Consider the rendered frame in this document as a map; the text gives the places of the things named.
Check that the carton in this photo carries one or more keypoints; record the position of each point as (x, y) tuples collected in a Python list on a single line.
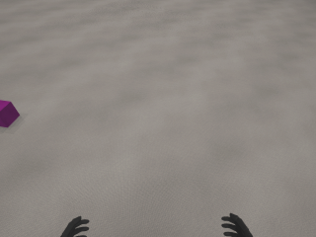
[(8, 113)]

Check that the robot right hand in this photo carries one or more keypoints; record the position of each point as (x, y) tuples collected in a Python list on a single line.
[(240, 227)]

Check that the robot left hand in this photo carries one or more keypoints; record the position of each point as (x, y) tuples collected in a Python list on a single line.
[(71, 229)]

